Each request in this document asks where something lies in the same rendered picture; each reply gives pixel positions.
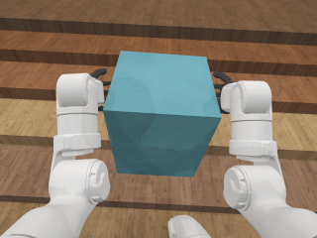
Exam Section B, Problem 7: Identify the left robot upper arm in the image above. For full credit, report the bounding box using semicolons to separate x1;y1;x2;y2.
0;159;110;238

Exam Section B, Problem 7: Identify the right robot forearm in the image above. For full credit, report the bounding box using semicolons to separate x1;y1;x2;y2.
220;80;286;197

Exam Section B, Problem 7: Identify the robot right hand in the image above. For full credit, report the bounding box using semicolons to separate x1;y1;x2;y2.
213;71;235;114

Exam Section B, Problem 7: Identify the robot left hand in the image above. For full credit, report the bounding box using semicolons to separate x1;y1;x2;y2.
90;68;112;112

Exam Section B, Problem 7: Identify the right robot upper arm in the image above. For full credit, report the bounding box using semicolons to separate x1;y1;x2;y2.
223;165;317;238

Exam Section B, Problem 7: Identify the robot right thigh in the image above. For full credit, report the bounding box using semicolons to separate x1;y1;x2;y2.
167;214;211;238

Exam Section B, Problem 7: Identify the left robot forearm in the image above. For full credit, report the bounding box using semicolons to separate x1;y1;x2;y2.
49;72;105;198

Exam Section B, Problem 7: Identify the carton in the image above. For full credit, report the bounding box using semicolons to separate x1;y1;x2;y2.
103;51;222;178

